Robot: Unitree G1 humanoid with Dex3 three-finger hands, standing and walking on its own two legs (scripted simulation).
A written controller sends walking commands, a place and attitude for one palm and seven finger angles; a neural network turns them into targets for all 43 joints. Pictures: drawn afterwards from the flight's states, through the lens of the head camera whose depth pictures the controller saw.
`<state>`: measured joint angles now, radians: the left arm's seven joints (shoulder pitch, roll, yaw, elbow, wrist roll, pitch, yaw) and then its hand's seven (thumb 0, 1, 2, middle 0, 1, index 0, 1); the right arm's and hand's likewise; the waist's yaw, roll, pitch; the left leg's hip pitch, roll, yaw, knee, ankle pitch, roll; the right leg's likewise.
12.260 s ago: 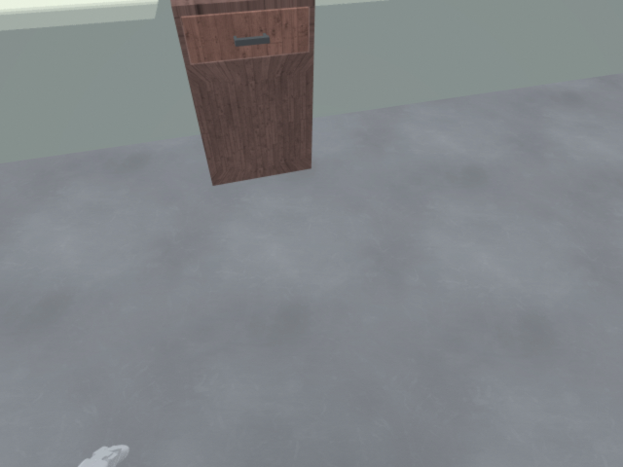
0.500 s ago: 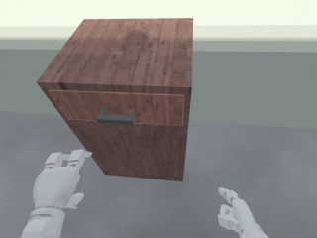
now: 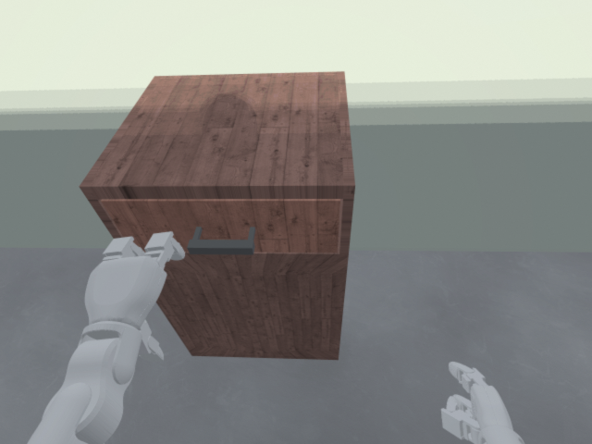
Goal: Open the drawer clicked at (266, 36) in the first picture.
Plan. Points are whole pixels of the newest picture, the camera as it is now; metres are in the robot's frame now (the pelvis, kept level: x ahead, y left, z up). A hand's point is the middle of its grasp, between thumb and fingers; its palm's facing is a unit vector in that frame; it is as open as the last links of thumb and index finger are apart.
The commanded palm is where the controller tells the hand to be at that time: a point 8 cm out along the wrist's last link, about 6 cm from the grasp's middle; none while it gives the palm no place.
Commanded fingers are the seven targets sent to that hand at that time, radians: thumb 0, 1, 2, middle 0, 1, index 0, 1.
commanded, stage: raise the hand with hooked fingers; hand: left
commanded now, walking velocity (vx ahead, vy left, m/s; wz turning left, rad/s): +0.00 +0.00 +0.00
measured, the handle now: (223, 239) +0.50 +0.21 -0.07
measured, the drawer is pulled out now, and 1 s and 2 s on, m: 0.00 0.00 0.00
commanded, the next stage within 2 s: move the hooked fingers above the handle in 0.58 s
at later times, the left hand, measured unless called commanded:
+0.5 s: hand (122, 290) +0.28 +0.27 +0.07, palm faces +0.01 -0.09 -1.00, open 13.8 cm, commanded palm +0.26 +0.28 +0.14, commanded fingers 0.00 -0.50 0.30 -0.30 -1.20 -0.30 -1.20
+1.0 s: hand (147, 278) +0.31 +0.25 +0.06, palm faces +0.03 -0.05 -1.00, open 13.8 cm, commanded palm +0.29 +0.26 +0.12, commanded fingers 0.00 -0.50 0.30 -0.30 -1.20 -0.30 -1.20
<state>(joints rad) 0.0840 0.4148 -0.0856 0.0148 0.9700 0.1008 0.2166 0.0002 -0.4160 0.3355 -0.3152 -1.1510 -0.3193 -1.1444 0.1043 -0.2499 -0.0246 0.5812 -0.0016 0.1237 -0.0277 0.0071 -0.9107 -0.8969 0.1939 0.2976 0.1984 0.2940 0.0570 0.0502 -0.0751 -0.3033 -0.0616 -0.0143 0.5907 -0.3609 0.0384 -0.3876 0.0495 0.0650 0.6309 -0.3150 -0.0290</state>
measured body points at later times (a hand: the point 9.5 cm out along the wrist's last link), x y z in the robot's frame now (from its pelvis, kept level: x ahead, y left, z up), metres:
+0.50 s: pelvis -0.01 +0.03 +0.01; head +0.02 +0.01 +0.46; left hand +0.28 +0.27 +0.13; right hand +0.16 -0.19 -0.11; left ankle -0.04 +0.10 -0.73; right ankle +0.00 -0.10 -0.73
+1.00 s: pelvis -0.01 -0.01 +0.01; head +0.02 -0.03 +0.45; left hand +0.30 +0.25 +0.12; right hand +0.18 -0.23 -0.11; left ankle -0.04 +0.10 -0.73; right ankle +0.00 -0.10 -0.73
